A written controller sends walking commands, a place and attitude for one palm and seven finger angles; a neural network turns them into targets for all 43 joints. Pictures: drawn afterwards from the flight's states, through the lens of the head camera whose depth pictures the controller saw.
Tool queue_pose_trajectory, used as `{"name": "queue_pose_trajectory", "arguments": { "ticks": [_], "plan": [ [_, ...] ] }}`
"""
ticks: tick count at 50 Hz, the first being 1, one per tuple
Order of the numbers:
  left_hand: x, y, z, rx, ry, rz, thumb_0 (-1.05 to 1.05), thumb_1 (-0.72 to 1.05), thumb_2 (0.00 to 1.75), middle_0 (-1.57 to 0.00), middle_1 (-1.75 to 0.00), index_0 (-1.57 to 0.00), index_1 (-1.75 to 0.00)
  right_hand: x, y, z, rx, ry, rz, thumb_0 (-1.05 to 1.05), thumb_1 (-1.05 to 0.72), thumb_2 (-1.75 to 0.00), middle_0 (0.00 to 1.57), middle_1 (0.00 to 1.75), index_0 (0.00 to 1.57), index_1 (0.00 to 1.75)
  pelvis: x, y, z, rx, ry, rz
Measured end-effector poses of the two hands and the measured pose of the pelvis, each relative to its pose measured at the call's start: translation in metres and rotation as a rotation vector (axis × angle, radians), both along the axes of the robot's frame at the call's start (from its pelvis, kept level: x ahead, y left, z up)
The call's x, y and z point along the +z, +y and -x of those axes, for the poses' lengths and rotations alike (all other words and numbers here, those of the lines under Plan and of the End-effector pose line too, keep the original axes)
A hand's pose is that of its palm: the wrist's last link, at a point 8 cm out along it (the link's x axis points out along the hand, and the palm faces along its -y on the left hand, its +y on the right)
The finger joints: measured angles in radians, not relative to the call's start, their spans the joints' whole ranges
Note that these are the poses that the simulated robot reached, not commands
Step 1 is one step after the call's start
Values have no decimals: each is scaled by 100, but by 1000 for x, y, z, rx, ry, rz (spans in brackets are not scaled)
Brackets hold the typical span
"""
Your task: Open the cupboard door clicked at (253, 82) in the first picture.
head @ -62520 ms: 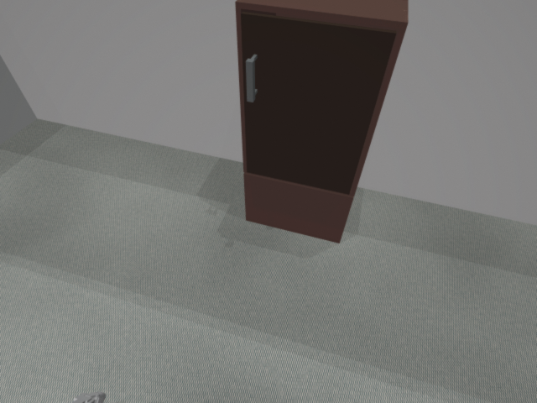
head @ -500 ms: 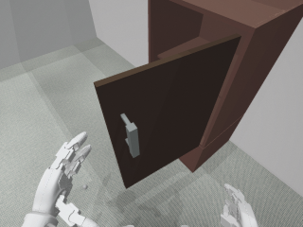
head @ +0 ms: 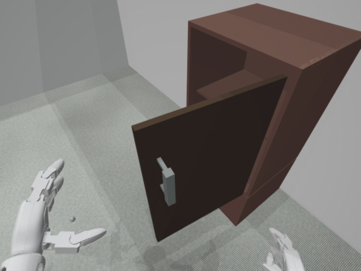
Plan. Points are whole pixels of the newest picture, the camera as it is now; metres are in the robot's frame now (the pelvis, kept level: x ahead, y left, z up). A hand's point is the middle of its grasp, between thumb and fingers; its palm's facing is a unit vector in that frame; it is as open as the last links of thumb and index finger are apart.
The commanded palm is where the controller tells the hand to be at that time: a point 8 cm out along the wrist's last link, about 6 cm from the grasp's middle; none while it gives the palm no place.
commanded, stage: draw the hand back to the body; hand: left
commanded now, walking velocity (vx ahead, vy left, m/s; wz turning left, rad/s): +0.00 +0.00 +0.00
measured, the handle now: (165, 181) +0.33 +0.07 +0.02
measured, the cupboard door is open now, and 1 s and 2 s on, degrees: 82 82 82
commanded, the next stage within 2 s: step back with the hand held close in 0.80 s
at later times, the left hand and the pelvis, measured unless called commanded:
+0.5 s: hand (32, 180) +0.21 +0.26 +0.18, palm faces +0.46 -0.79 -0.41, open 8.2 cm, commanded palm +0.16 +0.30 +0.19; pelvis +0.02 +0.00 +0.02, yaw -1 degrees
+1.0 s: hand (38, 181) +0.21 +0.25 +0.18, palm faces +0.45 -0.79 -0.41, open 7.4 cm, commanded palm +0.15 +0.29 +0.20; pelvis +0.01 -0.01 +0.02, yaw -1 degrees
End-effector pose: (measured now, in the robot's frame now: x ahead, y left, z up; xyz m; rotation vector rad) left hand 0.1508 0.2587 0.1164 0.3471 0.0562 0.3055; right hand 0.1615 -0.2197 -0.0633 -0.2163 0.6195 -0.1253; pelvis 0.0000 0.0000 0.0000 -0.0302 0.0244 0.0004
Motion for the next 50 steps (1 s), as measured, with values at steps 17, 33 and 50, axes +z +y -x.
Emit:
{"name": "queue_pose_trajectory", "arguments": {
  "ticks": [17,33,50],
  "plan": [
    [55,32,-16,83,-124,-112,0,46,71,-19,-30,-20,-31,12,1,-21,27,17,-8,1,-90,-89,20,30,20,30,20,2,-14,-12,-63,-9],
    [69,33,-16,109,-157,-128,1,86,88,-20,-30,-21,-31,11,-7,-23,25,44,-17,1,-91,-89,20,30,20,30,24,-4,-16,-16,-77,-13],
    [81,28,-14,99,-203,-170,1,89,89,-21,-30,-22,-31,12,-18,-15,10,51,-13,1,-91,-89,20,30,20,30,25,-12,-10,-13,-73,-8]
  ]
}}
